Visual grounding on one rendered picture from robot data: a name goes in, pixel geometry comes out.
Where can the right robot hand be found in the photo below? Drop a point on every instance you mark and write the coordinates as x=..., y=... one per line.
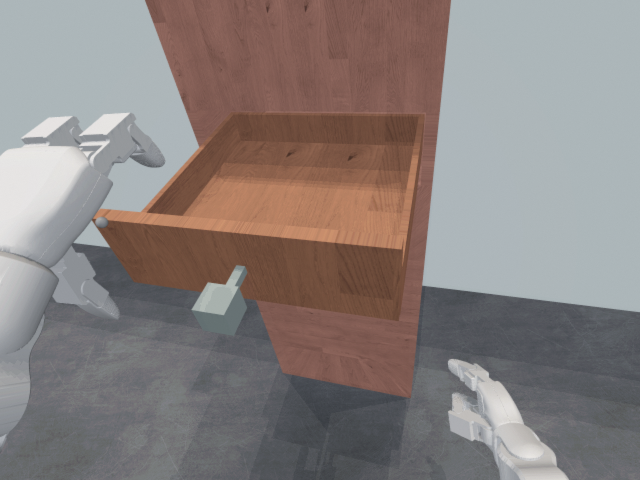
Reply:
x=476, y=420

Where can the drawer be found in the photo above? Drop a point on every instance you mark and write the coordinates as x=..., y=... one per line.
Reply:
x=318, y=207

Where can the left robot forearm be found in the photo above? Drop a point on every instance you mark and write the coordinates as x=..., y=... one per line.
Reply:
x=26, y=288

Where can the left robot hand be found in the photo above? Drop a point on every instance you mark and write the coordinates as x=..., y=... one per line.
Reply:
x=51, y=189

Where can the right robot forearm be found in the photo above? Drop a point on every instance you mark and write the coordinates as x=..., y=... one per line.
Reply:
x=520, y=455

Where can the cabinet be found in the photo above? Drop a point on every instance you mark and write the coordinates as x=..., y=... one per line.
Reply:
x=320, y=56

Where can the handle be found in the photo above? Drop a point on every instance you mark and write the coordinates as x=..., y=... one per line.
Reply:
x=220, y=308

